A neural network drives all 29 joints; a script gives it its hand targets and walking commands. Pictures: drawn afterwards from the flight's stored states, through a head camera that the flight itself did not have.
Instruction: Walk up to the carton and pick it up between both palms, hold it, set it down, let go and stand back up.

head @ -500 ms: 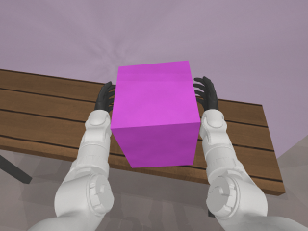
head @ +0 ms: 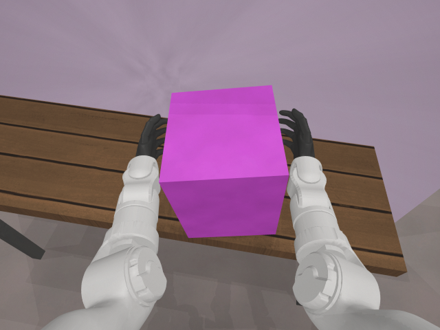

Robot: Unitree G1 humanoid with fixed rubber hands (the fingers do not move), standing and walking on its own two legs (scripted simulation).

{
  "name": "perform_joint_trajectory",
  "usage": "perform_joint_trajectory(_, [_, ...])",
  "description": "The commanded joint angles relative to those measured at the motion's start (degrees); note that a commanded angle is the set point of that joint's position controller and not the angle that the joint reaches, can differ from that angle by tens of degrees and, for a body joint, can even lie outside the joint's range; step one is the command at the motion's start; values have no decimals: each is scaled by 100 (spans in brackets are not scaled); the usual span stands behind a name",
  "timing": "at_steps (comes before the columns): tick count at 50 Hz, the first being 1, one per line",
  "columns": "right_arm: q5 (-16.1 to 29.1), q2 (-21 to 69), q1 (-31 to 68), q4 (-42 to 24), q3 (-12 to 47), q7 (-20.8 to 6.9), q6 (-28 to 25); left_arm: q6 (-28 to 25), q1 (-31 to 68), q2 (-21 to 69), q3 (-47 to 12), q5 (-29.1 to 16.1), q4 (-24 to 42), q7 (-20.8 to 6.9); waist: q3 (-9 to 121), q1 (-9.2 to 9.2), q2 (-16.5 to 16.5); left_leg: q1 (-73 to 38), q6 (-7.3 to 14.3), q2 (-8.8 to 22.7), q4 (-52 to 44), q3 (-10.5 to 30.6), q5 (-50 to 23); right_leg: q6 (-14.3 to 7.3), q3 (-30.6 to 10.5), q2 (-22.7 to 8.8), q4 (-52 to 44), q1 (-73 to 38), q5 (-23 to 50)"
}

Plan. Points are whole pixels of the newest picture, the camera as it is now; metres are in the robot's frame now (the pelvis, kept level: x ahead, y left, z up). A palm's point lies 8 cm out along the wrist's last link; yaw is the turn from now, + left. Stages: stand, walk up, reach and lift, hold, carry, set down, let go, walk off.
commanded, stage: set down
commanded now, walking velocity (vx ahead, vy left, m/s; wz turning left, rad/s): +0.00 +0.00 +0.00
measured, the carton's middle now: (226, 167) +0.42 +0.01 +0.01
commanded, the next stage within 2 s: none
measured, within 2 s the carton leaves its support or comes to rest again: rests again in 0.36 s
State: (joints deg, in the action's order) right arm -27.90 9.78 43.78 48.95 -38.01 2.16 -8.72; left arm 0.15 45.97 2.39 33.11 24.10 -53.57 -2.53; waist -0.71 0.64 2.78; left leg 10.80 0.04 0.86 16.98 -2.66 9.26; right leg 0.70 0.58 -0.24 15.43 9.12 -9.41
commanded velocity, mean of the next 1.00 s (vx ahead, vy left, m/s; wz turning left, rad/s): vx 0.00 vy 0.00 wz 0.00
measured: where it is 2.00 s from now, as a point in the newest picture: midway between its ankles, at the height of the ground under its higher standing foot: outside the picture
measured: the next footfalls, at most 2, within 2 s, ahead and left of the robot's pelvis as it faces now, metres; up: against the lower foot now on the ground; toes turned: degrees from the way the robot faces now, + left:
none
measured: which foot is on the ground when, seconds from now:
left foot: down 0.00-1.00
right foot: down 0.00-1.00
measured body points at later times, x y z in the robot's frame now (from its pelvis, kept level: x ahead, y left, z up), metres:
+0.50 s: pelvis +0.00 +0.00 +0.00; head +0.05 +0.02 +0.45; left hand +0.43 +0.15 +0.06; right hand +0.42 -0.14 +0.08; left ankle -0.01 +0.11 -0.75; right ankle -0.02 -0.12 -0.75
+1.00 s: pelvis +0.00 +0.00 +0.00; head +0.05 +0.03 +0.44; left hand +0.43 +0.15 +0.06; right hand +0.42 -0.14 +0.08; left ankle -0.01 +0.11 -0.75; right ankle -0.02 -0.12 -0.75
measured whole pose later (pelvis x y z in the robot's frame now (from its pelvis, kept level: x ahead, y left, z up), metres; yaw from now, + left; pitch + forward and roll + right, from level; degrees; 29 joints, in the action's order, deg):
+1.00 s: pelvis +0.00 +0.00 +0.00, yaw -1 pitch +5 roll +0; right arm -28.3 10.4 42.2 44.9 -37.1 0.8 -7.5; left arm -4.4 45.0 5.6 37.5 27.7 -49.6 -3.6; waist -1.4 0.0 3.7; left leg 12.7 0.3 1.1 17.6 -3.3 9.6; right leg 0.6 0.1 -0.1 16.7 11.5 -9.9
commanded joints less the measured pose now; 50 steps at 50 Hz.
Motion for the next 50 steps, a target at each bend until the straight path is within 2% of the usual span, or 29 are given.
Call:
perform_joint_trajectory(1, [-199, 2791, 2458, 186, 1496, -667, -180, -428, 3261, 2363, -1203, 60, 442, -507, 2603, 68, -348, -929, -172, -53, 167, -606, -2087, 301, 529, 126, 206, -974, 1798])
perform_joint_trajectory(26, [-208, 2818, 1974, 41, 1644, -636, -143, -546, 2583, 2139, -866, 324, 295, -540, 2306, 191, -241, -302, 51, -88, 124, -599, -1868, 348, 424, 37, 384, -1226, 2161])
perform_joint_trajectory(50, [-291, 2535, 1610, 29, 1448, -693, 40, -546, 2163, 1955, -608, 516, 267, -549, 2026, 200, -236, -395, 125, -83, 183, -550, -1831, 299, 360, 61, 280, -745, 1653])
